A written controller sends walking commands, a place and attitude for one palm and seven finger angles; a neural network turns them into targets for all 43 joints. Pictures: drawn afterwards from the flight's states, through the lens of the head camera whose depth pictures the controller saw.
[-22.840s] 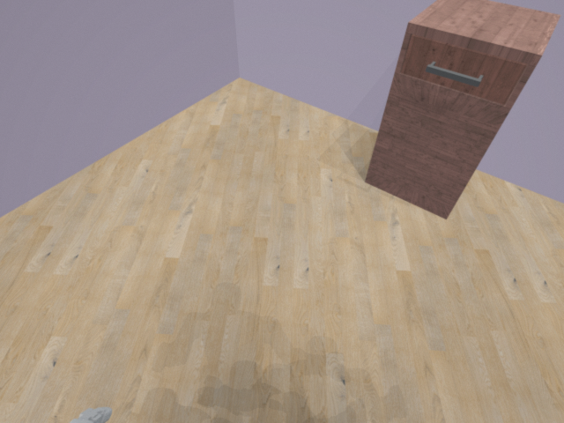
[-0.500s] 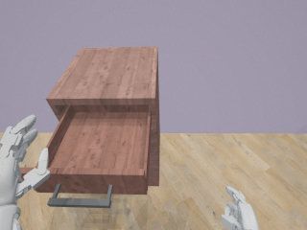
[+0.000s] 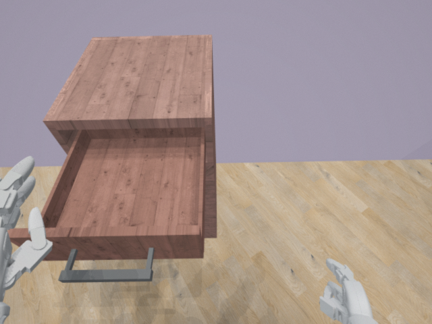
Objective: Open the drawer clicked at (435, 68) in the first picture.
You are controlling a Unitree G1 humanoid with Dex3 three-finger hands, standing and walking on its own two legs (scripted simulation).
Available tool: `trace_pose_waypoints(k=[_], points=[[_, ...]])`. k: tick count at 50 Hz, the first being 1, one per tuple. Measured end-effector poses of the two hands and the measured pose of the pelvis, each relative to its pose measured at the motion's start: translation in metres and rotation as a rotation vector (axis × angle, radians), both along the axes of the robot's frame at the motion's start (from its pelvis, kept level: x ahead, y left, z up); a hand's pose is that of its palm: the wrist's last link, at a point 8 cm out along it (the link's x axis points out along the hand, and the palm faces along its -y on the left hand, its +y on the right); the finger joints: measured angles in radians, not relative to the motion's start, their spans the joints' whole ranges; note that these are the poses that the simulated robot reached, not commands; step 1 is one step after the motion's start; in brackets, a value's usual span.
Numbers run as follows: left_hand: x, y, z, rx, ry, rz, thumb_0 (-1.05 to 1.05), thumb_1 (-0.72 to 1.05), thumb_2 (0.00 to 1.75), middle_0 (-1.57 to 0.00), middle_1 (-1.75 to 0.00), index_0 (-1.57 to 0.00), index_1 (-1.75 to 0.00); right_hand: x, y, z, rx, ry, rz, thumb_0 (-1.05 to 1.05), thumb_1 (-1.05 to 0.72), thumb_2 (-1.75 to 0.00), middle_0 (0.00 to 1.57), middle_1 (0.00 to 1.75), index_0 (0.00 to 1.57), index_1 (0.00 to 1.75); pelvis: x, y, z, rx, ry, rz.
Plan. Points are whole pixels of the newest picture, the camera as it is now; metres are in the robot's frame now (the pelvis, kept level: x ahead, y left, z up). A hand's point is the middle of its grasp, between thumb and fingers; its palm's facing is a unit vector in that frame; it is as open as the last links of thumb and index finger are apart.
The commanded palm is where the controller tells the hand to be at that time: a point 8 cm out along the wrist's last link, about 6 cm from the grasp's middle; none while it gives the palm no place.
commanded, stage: step back with the hand held close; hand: left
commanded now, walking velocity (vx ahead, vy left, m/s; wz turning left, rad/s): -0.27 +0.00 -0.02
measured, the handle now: (109, 264) +0.24 +0.25 -0.09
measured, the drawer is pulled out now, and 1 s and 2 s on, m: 0.30 0.30 0.30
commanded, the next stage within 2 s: stop stepping back and stand still in 1.18 s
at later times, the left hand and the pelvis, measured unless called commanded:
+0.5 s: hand (6, 288) +0.14 +0.25 +0.15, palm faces +0.36 -0.83 -0.43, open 7.4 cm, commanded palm +0.08 +0.30 +0.17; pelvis -0.05 +0.02 -0.01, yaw +0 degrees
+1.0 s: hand out of the picture +0.09 +0.23 +0.15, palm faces +0.26 -0.84 -0.48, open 7.4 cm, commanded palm +0.02 +0.28 +0.17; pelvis -0.11 +0.00 -0.01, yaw +0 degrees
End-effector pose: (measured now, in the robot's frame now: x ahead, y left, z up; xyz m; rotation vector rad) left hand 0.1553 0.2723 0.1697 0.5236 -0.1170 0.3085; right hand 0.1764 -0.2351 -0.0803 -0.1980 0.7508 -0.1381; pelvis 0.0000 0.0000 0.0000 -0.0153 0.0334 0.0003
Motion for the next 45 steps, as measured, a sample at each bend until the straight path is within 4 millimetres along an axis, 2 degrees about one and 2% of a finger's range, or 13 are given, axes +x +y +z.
trace_pose_waypoints(k=[4, 10, 19, 27, 34, 38, 42, 45], points=[[-0.006, 0.009, -0.006, 0.003, 0.032, -0.007, 0.01, 0.89, 0.89, -0.21, -0.3, -0.21, -0.3, -0.006, 0.001, 0.002, -0.021, 0.018, -0.026, 0.02, -0.91, -0.9, 0.2, 0.3, 0.2, 0.3, -0.006, 0.006, -0.001, 0.001, 0.011, 0.003], [-0.017, 0.021, -0.003, 0.014, -0.004, -0.009, 0.01, 0.89, 0.89, -0.21, -0.3, -0.21, -0.3, -0.015, 0.013, 0.008, -0.035, 0.004, -0.018, 0.02, -0.91, -0.9, 0.2, 0.3, 0.2, 0.3, -0.019, 0.013, -0.003, 0.004, 0.015, 0.003], [-0.041, 0.023, 0.003, 0.033, -0.085, -0.019, 0.01, 0.89, 0.89, -0.21, -0.3, -0.21, -0.3, -0.029, 0.03, 0.012, -0.017, -0.055, 0.032, 0.01, -0.91, -0.9, 0.2, 0.3, 0.21, 0.3, -0.041, 0.015, -0.01, 0.006, 0.012, -0.005], [-0.058, 0.022, 0.0, -0.008, -0.144, -0.025, 0.01, 0.89, 0.9, -0.21, -0.3, -0.21, -0.3, -0.058, 0.025, 0.005, -0.048, -0.022, 0.025, 0.01, -0.9, -0.9, 0.2, 0.3, 0.21, 0.3, -0.056, 0.018, -0.014, -0.019, 0.017, 0.001], [-0.06, 0.03, 0.005, 0.055, -0.138, -0.026, 0.01, 0.89, 0.9, -0.21, -0.3, -0.21, -0.3, -0.083, 0.022, 0.003, -0.062, 0.01, -0.012, 0.02, -0.91, -0.9, 0.2, 0.3, 0.21, 0.3, -0.062, 0.019, -0.012, -0.016, 0.028, 0.012], [-0.063, 0.023, 0.007, 0.071, -0.138, -0.036, 0.01, 0.89, 0.9, -0.21, -0.3, -0.21, -0.3, -0.086, 0.022, -0.003, -0.039, 0.01, 0.009, 0.02, -0.91, -0.9, 0.2, 0.3, 0.21, 0.3, -0.068, 0.011, -0.013, -0.002, 0.056, -0.017], [-0.066, 0.002, 0.004, 0.041, -0.098, -0.09, 0.01, 0.89, 0.9, -0.21, -0.3, -0.2, -0.3, -0.088, 0.018, -0.006, -0.01, 0.008, 0.024, 0.02, -0.91, -0.9, 0.2, 0.3, 0.21, 0.3, -0.087, 0.004, -0.01, -0.022, 0.045, -0.03], [-0.075, -0.009, 0.002, 0.03, -0.078, -0.136, 0.01, 0.89, 0.9, -0.21, -0.3, -0.21, -0.3, -0.093, 0.011, -0.002, 0.001, -0.011, -0.003, 0.02, -0.9, -0.9, 0.2, 0.3, 0.21, 0.3, -0.098, 0.0, -0.01, -0.024, 0.041, -0.024]])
